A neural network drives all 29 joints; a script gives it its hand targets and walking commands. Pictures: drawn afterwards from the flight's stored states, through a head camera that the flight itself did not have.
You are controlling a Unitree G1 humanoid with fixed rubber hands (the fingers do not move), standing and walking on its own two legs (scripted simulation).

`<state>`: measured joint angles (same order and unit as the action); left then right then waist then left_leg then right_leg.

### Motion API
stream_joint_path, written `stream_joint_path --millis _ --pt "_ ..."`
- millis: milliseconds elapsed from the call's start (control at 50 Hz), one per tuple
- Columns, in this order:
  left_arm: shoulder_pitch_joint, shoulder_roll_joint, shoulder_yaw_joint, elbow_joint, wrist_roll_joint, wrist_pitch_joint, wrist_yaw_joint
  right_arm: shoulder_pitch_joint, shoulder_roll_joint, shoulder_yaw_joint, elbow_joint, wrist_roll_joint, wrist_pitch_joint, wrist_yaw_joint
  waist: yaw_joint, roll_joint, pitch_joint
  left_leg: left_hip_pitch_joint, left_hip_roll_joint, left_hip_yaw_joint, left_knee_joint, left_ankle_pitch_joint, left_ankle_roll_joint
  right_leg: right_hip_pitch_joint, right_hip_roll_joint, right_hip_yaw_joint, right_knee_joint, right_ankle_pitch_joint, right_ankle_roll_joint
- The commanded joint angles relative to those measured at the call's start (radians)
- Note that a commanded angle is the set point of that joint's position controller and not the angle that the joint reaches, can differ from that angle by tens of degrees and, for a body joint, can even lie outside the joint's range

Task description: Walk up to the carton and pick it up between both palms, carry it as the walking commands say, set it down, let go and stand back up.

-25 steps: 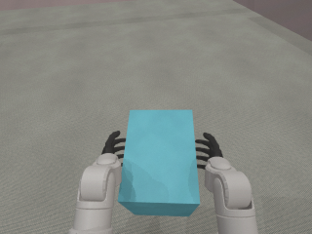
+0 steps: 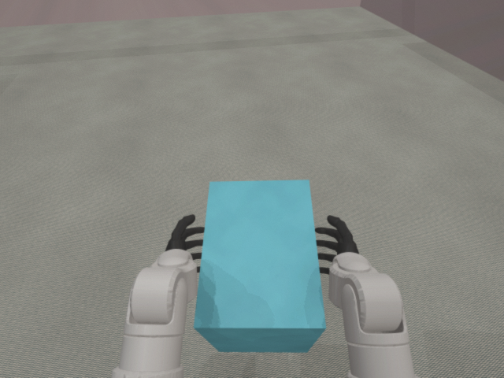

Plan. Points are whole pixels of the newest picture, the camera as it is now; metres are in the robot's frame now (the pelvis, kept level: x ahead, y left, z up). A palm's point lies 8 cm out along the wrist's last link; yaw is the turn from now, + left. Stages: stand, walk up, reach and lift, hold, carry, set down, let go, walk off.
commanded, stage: carry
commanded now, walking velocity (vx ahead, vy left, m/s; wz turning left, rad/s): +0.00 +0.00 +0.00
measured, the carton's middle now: (261, 271) +0.32 -0.01 +0.01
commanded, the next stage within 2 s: hold in 1.52 s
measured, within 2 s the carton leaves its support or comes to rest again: neither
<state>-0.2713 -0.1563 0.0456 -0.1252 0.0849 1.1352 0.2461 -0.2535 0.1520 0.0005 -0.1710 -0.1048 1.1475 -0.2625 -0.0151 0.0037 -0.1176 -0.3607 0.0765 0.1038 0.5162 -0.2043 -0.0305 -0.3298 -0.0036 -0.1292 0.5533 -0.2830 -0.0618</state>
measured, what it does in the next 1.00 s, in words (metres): stands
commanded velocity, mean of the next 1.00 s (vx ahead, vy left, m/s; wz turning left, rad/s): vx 0.00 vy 0.00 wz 0.00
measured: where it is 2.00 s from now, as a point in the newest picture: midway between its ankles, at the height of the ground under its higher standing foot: outside the picture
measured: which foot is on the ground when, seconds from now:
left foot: down 0.00-1.00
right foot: down 0.00-1.00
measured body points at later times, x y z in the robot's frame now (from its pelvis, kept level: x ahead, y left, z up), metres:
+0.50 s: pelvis +0.00 +0.00 +0.00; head -0.02 -0.01 +0.45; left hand +0.30 +0.12 +0.08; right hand +0.30 -0.13 +0.08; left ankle +0.03 +0.14 -0.73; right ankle +0.01 -0.07 -0.73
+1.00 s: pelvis +0.00 -0.01 +0.00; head -0.01 -0.02 +0.45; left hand +0.31 +0.11 +0.07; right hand +0.31 -0.14 +0.07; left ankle +0.03 +0.14 -0.73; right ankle +0.01 -0.07 -0.73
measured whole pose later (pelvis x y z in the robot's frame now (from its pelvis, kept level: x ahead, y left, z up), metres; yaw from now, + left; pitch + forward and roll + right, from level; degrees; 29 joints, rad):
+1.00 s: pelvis +0.00 -0.01 +0.00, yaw +0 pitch +2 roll +1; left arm -0.28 -0.16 0.07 -0.02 0.11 1.03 0.20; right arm -0.27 0.16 -0.03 -0.05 -0.13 1.03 -0.23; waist -0.01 0.00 -0.10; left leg -0.34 0.08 0.09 0.52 -0.21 -0.04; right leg -0.32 0.00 -0.14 0.57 -0.30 -0.08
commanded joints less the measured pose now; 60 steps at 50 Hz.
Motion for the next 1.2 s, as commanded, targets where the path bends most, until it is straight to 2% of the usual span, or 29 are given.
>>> stream_joint_path --millis 0,680,1180 --pt "-0.334 -1.063 -0.409 -0.131 -0.269 -0.046 -0.195 -0.333 1.061 0.416 -0.132 0.271 -0.056 0.196 0.003 -0.003 -0.27 0.11 0.093 -0.096 -0.055 0.106 0.033 0.103 -0.157 0.146 -0.093 0.245 0.008" --pt "-0.35 -1.035 -0.399 -0.082 -0.249 -0.117 -0.224 -0.345 1.054 0.408 -0.064 0.25 -0.128 0.22 0.003 -0.011 -0.272 0.119 0.089 -0.092 -0.044 0.105 0.03 0.12 -0.165 0.15 -0.087 0.258 0.003" --pt "-0.377 -0.996 -0.371 0.028 -0.213 -0.217 -0.253 -0.369 1.028 0.381 0.062 0.216 -0.227 0.251 0.003 -0.017 -0.265 0.113 0.083 -0.088 -0.024 0.094 0.021 0.136 -0.165 0.16 -0.083 0.291 -0.005"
